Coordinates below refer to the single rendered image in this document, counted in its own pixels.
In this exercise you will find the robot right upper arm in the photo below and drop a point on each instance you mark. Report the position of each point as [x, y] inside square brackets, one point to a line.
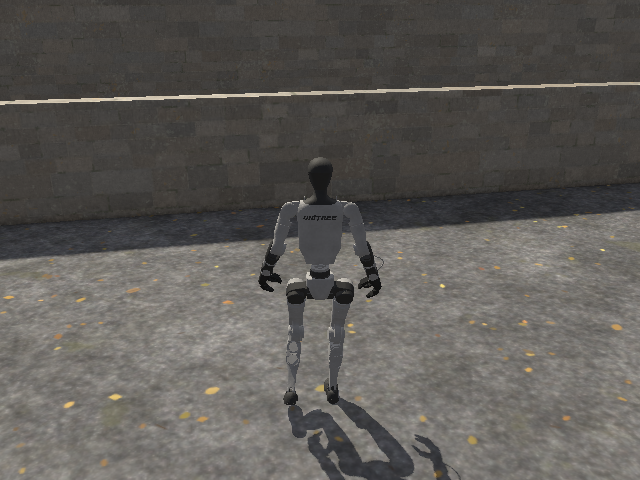
[351, 210]

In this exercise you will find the humanoid robot torso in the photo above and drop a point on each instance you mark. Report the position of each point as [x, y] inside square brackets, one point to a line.
[320, 232]

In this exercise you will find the robot right thigh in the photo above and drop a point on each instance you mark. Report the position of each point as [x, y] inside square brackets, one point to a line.
[343, 296]

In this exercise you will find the left robot forearm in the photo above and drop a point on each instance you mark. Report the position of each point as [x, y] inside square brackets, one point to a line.
[269, 262]

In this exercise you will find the left robot hand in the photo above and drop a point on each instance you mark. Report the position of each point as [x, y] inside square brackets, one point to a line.
[273, 278]

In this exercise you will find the robot left upper arm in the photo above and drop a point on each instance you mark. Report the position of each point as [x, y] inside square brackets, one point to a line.
[288, 210]

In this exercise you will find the right robot forearm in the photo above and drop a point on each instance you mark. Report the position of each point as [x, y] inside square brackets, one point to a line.
[369, 265]

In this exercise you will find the right robot hand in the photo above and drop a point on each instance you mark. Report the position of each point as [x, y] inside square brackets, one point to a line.
[366, 284]

